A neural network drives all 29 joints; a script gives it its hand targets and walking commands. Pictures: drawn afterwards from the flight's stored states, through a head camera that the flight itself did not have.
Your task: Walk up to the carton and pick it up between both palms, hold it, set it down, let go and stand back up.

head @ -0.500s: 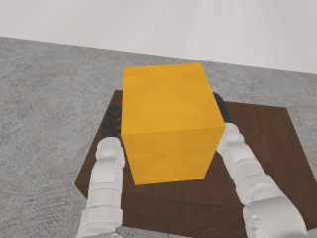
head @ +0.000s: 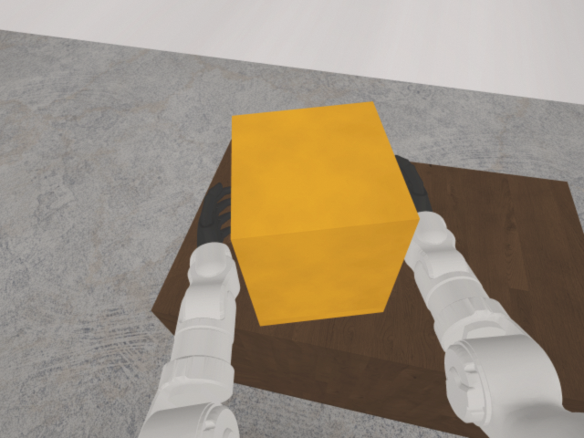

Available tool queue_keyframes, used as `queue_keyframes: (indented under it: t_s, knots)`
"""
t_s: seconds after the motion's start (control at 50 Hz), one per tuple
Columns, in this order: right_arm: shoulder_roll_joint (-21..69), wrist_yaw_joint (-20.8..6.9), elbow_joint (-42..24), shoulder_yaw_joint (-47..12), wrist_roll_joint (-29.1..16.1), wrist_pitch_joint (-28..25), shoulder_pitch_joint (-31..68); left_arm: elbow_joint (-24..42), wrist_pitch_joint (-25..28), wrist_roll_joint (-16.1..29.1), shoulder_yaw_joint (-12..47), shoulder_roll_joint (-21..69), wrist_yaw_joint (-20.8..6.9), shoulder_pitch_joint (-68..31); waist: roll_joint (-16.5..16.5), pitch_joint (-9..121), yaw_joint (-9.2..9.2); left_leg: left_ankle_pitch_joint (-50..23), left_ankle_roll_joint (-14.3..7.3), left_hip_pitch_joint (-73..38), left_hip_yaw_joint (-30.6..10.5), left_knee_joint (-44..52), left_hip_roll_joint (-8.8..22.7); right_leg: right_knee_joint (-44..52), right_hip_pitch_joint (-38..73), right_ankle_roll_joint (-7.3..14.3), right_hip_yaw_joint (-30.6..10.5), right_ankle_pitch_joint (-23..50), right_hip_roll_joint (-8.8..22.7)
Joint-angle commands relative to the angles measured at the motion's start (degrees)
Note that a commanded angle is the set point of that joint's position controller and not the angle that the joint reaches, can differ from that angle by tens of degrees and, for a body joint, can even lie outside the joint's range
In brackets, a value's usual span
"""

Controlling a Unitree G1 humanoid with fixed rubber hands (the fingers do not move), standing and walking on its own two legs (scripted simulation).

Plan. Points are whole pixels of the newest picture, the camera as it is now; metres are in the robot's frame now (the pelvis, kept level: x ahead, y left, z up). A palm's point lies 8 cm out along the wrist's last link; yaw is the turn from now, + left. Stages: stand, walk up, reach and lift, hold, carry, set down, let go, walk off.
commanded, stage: set down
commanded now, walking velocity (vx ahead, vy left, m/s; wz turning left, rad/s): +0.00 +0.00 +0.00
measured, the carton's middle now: (312, 220) +0.41 +0.04 +0.03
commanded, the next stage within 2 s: none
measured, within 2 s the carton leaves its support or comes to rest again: neither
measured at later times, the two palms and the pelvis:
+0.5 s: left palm (233, 260) +0.35 +0.15 +0.00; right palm (417, 223) +0.44 -0.13 +0.01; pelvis -0.01 -0.01 -0.01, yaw -2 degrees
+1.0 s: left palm (236, 272) +0.35 +0.15 -0.04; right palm (404, 230) +0.45 -0.12 -0.04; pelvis +0.00 +0.00 -0.02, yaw -3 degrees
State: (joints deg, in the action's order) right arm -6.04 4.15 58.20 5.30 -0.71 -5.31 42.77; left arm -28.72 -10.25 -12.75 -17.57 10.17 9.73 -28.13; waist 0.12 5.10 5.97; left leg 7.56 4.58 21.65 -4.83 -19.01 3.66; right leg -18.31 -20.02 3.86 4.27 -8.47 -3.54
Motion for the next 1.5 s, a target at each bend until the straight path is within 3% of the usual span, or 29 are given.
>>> queue_keyframes:
  t_s: [0.0, 0.2, 0.48, 0.68, 0.8, 1.16, 1.32, 1.48]
  knots:
    - [33.58, -7.83, -17.19, -12.32, 2.31, -8.92, 42.73, 11.47, 9.29, 2.13, 25.22, 30.71, -4.66, -48.11, -2.81, 44.29, -0.2, -23.89, -1.69, -11.46, 6.5, -2.73, -3.37, -4.08, 24.98, -5.97, -0.49, 33.82, 2.15]
    - [33.07, -9.25, -12.32, -10.97, 4.81, -12.22, 44.54, 6.86, 14.43, 1.6, 23.13, 31.03, -2.83, -49.1, -3.74, 50.35, 2.18, -21.69, -2.22, -6.49, 7.16, -3.22, -3.08, -5.73, 22.83, -6.33, -0.38, 34.13, 2.34]
    - [31.26, -10.88, -2.66, -6.84, 9.81, -16.14, 45.41, -2.33, 20.3, 0.25, 16.2, 28.3, -3.1, -48.77, -10.21, 53.25, 4.51, -12.34, -3.0, 8.1, 9.08, -0.75, -3.35, -8.28, 27.16, -9.09, -2.63, 37.52, 4.4]
    - [29.72, -11.49, 2.79, -5.83, 12.46, -20.78, 45.34, -5.13, 25.86, 0.7, 15.91, 28.72, -2.57, -45.65, -11.94, 58.18, 5.25, -15.25, -2.14, 13.7, 10.11, -2.24, -3.34, -10.97, 27.63, -9.02, -2.26, 45.35, 3.69]
    - [28.37, -11.61, 4.26, -6.79, 12.63, -22.77, 43.53, -4.82, 27.94, 1.96, 18.14, 29.79, -1.98, -41.78, -12.13, 62.65, 4.56, -18.88, -1.64, 15.95, 10.02, -3.99, -3.47, -12.92, 26.59, -8.34, -1.37, 51.75, 2.8]
    - [21.93, -13.91, 15.24, 2.0, 16.37, -21.95, 45.68, -11.14, 27.96, -0.85, 10.52, 25.52, -1.59, -41.1, -14.89, 55.82, 7.11, -14.73, -2.46, 17.36, 11.9, -4.79, -2.98, -10.39, 19.69, -5.96, -2.17, 32.78, 1.64]
    - [23.3, -14.79, 17.11, 5.12, 18.98, -21.09, 46.4, -11.87, 26.88, -2.1, 8.13, 26.22, -1.8, -41.78, -16.71, 54.28, 7.22, -11.08, -3.64, 19.92, 12.59, -4.99, -3.18, -10.11, 18.6, -5.68, -3.11, 26.1, 2.06]
    - [22.8, -14.94, 18.73, 7.88, 20.91, -20.84, 46.26, -11.84, 26.05, -3.36, 6.69, 26.49, -1.87, -41.83, -16.53, 53.02, 6.9, -8.82, -4.23, 21.55, 12.96, -5.34, -3.31, -10.14, 17.62, -5.17, -3.78, 21.87, 2.36]
